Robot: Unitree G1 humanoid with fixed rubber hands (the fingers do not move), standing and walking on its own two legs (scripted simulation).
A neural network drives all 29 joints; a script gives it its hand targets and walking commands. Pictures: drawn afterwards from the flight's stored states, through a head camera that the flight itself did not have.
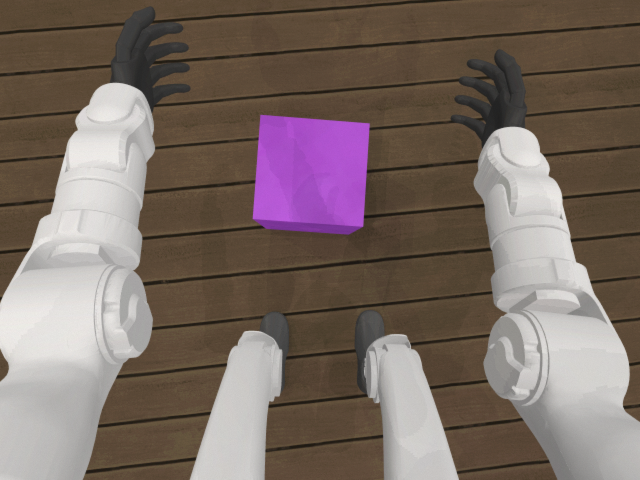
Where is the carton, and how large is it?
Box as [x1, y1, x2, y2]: [253, 115, 369, 234]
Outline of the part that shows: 260,115 253,219 266,228 348,234 361,227 363,221 369,123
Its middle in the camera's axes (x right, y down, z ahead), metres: -0.02 -0.13 +0.86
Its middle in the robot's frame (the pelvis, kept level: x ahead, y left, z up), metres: +0.52 +0.03 -0.53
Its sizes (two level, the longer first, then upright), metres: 0.210 0.200 0.250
